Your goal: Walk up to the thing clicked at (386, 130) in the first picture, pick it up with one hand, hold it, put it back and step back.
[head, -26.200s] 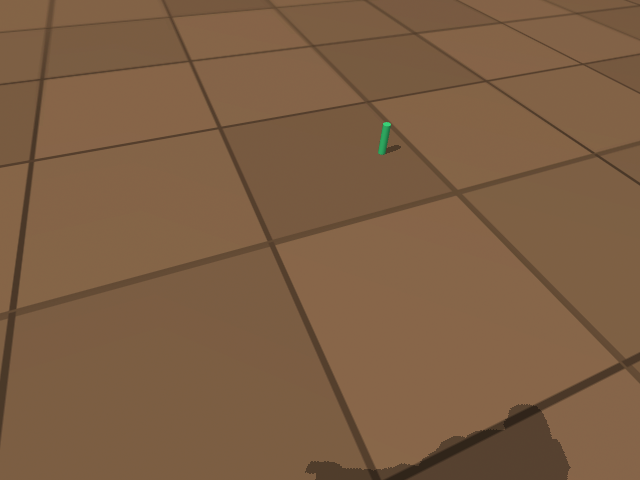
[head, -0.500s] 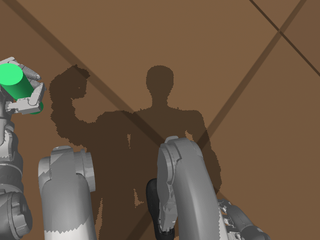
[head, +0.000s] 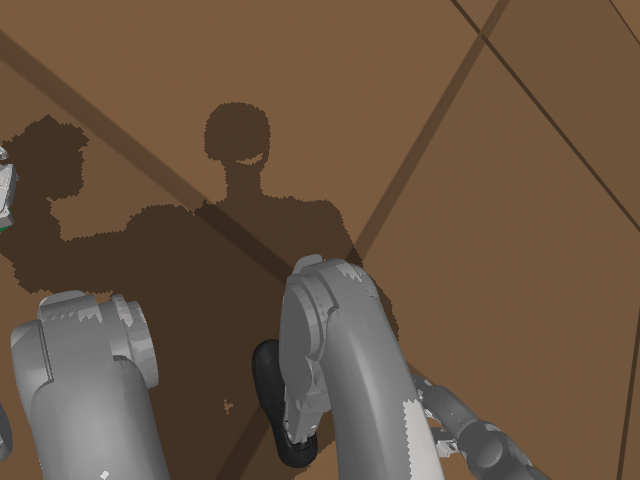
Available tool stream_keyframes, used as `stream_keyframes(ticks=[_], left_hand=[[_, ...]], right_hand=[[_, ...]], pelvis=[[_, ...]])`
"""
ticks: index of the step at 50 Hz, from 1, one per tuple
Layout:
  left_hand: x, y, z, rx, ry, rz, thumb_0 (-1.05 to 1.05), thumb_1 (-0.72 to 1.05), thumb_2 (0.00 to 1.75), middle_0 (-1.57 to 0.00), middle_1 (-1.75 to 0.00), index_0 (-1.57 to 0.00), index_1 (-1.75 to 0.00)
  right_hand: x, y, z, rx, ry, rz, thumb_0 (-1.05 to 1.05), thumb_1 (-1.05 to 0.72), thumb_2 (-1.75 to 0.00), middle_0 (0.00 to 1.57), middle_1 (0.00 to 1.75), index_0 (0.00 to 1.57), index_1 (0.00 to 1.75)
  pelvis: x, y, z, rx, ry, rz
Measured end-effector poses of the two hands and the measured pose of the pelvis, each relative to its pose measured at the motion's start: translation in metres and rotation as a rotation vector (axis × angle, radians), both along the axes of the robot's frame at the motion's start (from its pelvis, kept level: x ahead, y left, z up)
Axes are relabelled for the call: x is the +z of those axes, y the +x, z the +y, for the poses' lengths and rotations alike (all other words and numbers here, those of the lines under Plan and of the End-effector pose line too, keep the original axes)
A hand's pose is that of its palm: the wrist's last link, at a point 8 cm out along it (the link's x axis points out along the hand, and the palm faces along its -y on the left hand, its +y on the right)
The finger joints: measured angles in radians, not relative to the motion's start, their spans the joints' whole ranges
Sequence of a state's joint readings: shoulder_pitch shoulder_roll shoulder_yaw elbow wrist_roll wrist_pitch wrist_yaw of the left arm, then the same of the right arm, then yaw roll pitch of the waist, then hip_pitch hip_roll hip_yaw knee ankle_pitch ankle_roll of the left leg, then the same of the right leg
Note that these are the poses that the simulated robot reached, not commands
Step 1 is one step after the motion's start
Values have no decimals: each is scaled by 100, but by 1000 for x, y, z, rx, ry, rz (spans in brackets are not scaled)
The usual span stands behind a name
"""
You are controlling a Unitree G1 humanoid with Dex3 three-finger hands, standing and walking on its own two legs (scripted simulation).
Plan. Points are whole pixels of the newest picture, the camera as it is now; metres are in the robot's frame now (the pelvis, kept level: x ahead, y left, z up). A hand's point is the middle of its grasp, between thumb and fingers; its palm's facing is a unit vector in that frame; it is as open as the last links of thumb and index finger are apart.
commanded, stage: lower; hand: left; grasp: from the side
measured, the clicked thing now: out of the picture +0.44 +0.27 -0.15
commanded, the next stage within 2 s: loosen in 0.90 s
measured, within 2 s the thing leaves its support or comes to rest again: rests again in 1.26 s
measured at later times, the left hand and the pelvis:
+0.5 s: hand out of the picture +0.45 +0.26 -0.16, palm faces +0.21 -0.98 +0.00, open 5.3 cm; pelvis +0.00 +0.01 +0.00, yaw -2 degrees
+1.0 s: hand out of the picture +0.44 +0.25 -0.18, palm faces +0.21 -0.98 +0.00, open 5.3 cm; pelvis -0.01 +0.01 -0.01, yaw -3 degrees
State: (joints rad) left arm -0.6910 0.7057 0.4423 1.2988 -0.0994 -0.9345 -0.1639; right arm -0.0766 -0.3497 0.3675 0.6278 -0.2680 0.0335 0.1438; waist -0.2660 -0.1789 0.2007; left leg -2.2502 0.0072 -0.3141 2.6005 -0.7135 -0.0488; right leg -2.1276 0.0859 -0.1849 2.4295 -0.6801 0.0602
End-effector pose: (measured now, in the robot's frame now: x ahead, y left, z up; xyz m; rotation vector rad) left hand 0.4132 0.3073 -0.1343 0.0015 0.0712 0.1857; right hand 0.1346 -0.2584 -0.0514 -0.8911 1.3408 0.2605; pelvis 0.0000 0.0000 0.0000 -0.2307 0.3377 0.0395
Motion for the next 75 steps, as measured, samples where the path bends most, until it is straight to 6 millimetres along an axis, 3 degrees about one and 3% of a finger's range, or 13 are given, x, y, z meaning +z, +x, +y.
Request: stream_keyframes(ticks=[25,55,65,75], left_hand=[[-28,2,-1,24,-11,-10,2,17,110,-100,-111,-102,-111],[-45,-3,-5,33,-8,-3,2,18,109,-100,-110,-102,-110],[-41,0,-2,33,-16,-37,2,15,81,-100,-97,-102,-95],[-43,-3,-3,26,-36,-29,1,3,56,-81,-70,-82,-69]], right_hand=[[15,-1,12,114,-66,24,0,-89,-89,21,30,20,30],[20,6,18,175,-97,17,0,-89,-89,21,30,20,30],[23,6,20,183,-105,13,0,-90,-89,21,30,20,30],[27,8,25,191,-108,2,0,-90,-89,21,30,20,31]], pelvis=[[-4,-5,8,-20,-50,-57],[-6,-9,10,-38,-69,-95],[-7,-9,12,-40,-76,-100],[-5,-11,14,-41,-86,-102]])
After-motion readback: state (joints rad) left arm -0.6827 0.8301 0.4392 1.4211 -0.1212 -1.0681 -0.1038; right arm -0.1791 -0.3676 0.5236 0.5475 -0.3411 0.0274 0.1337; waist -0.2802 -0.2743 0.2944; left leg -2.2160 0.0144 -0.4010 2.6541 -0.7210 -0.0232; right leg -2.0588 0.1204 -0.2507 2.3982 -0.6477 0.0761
